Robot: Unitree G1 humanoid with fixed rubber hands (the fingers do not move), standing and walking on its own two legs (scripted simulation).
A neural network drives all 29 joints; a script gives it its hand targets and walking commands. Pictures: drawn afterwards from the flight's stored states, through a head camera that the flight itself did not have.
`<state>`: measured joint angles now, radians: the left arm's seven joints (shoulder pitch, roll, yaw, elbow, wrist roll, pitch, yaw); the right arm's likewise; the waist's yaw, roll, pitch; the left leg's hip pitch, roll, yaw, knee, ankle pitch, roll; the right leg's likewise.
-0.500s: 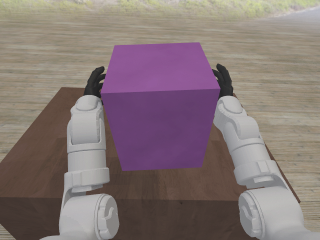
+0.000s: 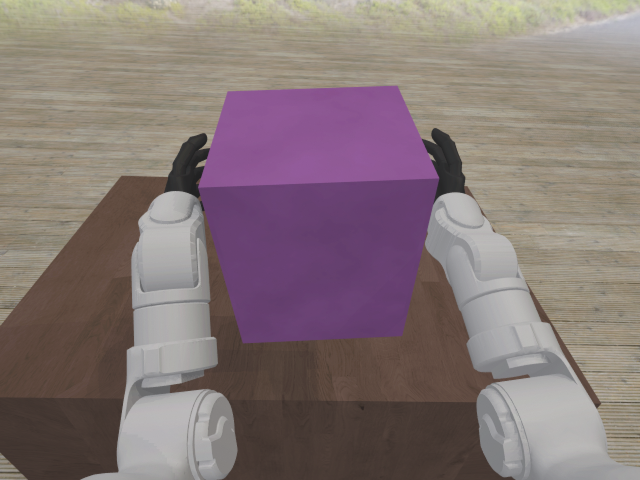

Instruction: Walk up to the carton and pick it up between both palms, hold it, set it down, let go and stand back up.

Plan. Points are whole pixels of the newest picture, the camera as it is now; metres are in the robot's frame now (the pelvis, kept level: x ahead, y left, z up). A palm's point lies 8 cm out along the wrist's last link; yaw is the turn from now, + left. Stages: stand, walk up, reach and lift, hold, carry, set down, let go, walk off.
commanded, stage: hold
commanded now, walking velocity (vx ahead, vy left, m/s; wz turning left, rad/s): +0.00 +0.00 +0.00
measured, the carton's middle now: (317, 218) +0.39 +0.00 +0.19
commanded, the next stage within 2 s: set down in 1.12 s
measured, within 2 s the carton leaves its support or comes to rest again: neither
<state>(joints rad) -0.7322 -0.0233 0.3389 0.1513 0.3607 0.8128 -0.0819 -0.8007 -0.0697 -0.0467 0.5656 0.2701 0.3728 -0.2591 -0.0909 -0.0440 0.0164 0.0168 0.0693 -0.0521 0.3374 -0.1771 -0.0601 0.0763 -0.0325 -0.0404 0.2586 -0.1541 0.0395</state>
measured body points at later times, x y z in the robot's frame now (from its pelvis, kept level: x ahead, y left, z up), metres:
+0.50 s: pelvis +0.00 +0.00 +0.00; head -0.07 +0.02 +0.44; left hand +0.38 +0.15 +0.24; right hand +0.38 -0.15 +0.24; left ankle +0.02 +0.16 -0.75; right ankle +0.01 -0.14 -0.75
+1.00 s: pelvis +0.00 +0.00 +0.00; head -0.07 +0.03 +0.44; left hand +0.38 +0.15 +0.24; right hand +0.38 -0.15 +0.24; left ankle +0.02 +0.16 -0.75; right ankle +0.01 -0.14 -0.75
